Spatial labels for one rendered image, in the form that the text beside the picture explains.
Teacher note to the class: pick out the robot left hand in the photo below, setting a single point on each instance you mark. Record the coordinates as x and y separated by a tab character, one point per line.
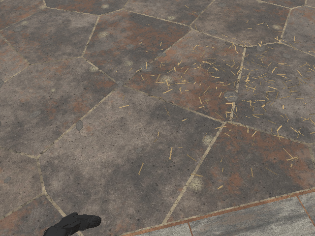
73	223

